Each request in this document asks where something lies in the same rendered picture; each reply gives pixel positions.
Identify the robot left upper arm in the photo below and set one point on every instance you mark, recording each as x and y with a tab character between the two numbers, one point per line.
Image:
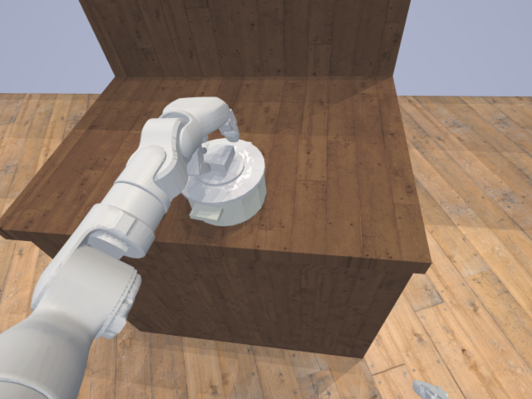
45	355

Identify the knob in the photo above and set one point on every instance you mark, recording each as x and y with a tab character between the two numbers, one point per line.
219	157

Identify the robot right hand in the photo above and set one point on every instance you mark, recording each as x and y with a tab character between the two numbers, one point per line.
428	391

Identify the table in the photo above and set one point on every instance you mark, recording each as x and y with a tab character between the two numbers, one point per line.
310	83

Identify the lid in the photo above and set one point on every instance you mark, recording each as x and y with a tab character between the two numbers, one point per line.
243	176

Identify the robot left forearm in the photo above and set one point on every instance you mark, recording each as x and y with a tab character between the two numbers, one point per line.
125	221

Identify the robot left hand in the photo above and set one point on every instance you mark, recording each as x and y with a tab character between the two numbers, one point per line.
212	113

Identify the pot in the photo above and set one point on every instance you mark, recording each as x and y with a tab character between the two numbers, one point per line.
233	213

